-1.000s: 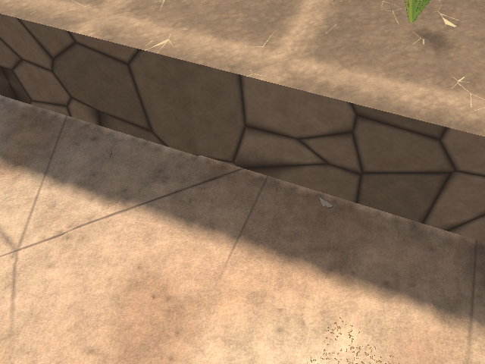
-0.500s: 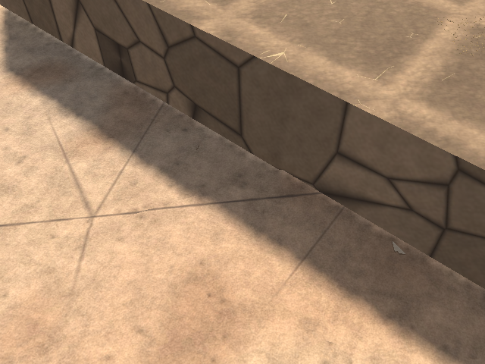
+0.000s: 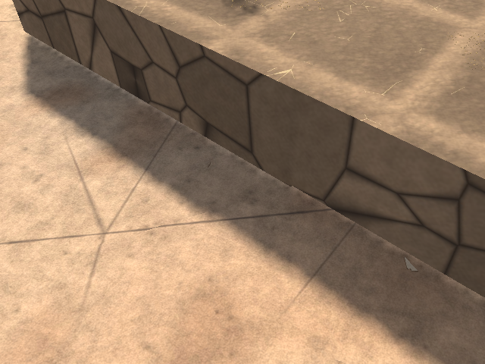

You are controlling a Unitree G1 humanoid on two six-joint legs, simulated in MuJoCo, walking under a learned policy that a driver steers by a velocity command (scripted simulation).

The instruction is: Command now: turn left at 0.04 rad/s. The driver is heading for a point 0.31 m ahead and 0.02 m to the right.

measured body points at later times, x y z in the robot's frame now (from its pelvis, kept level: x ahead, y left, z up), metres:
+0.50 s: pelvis +0.00 -0.01 +0.00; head +0.01 -0.01 +0.45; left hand +0.09 +0.25 -0.13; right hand +0.10 -0.27 -0.12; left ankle +0.01 +0.12 -0.73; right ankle -0.01 -0.12 -0.73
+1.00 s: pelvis +0.00 -0.02 +0.01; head +0.01 -0.02 +0.45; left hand +0.05 +0.24 -0.14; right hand +0.05 -0.28 -0.14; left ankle +0.01 +0.12 -0.73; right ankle -0.01 -0.12 -0.73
